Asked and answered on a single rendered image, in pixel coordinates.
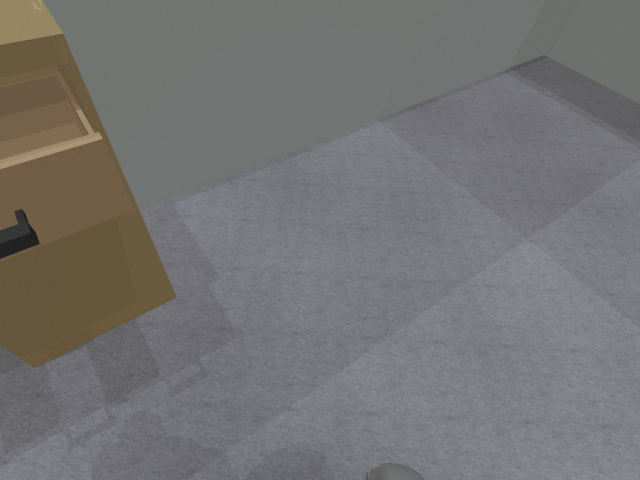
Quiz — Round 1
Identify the cabinet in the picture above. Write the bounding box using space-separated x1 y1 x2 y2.
0 0 177 368

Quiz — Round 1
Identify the handle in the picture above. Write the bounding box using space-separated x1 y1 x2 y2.
0 209 40 259

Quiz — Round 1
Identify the drawer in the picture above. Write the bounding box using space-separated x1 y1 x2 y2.
0 72 134 261

